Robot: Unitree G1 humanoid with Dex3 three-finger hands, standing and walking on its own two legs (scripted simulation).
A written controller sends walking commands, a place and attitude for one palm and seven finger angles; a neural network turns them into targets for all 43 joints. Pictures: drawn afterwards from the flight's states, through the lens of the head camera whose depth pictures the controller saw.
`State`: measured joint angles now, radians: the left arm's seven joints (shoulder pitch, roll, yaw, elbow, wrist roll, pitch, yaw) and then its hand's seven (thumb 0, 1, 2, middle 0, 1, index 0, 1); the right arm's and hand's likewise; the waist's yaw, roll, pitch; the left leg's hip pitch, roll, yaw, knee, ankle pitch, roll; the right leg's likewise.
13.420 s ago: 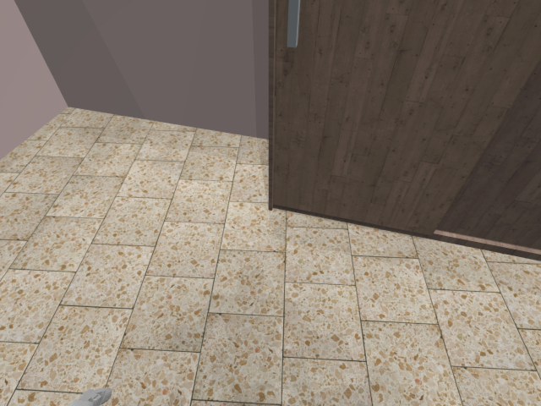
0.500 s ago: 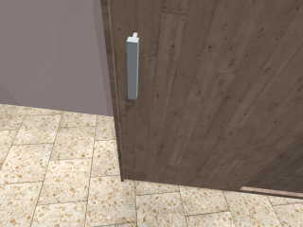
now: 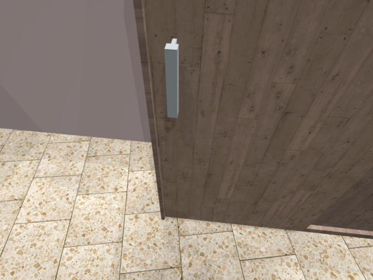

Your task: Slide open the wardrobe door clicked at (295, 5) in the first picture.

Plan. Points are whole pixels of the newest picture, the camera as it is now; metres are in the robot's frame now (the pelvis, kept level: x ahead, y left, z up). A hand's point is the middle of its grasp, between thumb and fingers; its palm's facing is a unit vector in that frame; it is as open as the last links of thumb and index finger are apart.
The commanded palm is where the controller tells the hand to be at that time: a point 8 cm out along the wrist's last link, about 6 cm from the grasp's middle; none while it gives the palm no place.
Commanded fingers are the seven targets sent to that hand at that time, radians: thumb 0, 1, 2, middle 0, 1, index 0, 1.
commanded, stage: come to a stop and stand still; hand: left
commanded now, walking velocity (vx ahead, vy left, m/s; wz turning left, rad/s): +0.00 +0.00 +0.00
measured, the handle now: (173, 80) +0.54 +0.08 +0.16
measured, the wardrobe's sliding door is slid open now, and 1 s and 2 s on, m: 0.00 0.00 0.00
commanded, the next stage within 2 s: look again from close up in 0.24 s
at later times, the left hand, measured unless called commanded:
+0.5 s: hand out of the picture +0.02 +0.17 -0.18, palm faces +0.02 -0.98 -0.20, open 7.3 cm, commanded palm none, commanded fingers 0.00 0.90 0.90 -0.20 -0.30 -0.20 -0.30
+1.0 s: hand out of the picture -0.04 +0.17 -0.19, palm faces +0.04 -0.99 -0.16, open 7.4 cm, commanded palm none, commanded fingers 0.00 0.90 0.90 -0.20 -0.30 -0.20 -0.30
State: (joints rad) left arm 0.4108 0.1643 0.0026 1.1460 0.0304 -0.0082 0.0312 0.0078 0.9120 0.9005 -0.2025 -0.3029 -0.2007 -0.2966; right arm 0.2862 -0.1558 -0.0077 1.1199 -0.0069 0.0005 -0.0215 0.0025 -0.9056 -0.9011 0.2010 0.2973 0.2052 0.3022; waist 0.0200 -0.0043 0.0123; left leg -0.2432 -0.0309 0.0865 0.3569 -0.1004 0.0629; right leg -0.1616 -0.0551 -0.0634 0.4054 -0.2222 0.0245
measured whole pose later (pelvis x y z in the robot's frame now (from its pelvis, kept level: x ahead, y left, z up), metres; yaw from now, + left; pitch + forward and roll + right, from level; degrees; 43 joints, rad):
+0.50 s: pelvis +0.00 +0.00 -0.01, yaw +0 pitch -2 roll -1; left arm 0.32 0.17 0.00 1.01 0.03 -0.02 0.05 0.01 0.92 0.90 -0.20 -0.30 -0.20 -0.30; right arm 0.31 -0.17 0.01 1.02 -0.01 -0.01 -0.02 0.01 -0.93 -0.90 0.20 0.30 0.20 0.30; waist -0.01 -0.01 -0.01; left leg -0.31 -0.01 0.08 0.51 -0.18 0.06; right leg -0.20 -0.04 -0.07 0.52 -0.28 0.02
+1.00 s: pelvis -0.02 +0.01 -0.01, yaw +0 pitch -2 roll -1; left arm 0.38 0.15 0.00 1.06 0.03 0.00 0.04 0.01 0.91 0.90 -0.20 -0.30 -0.20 -0.30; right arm 0.28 -0.16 0.00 1.06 -0.01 0.00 -0.01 0.01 -0.92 -0.90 0.20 0.30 0.20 0.30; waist 0.01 -0.02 0.01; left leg -0.31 -0.02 0.08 0.46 -0.13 0.07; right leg -0.20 -0.05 -0.07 0.46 -0.23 0.03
